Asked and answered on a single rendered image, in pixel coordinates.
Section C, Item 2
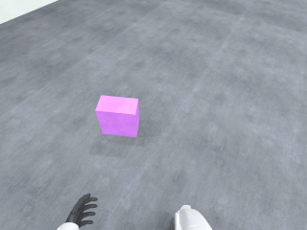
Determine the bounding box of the carton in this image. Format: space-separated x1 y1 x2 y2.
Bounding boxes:
95 95 139 137

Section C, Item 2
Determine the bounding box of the left robot hand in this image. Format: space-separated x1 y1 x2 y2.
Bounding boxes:
65 193 98 229

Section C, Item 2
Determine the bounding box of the right robot thigh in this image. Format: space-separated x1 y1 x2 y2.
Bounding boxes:
175 208 212 230

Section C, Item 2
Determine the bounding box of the robot right shin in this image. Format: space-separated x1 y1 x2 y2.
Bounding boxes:
180 205 191 210

